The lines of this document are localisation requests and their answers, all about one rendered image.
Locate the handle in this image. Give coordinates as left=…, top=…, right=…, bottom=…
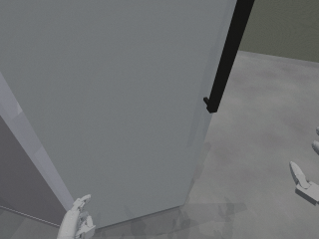
left=203, top=0, right=255, bottom=114

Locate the left robot hand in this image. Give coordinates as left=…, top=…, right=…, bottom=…
left=57, top=194, right=96, bottom=239

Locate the fridge door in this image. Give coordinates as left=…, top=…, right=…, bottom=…
left=0, top=0, right=237, bottom=229

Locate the right robot hand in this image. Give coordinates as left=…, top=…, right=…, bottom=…
left=289, top=125, right=319, bottom=206

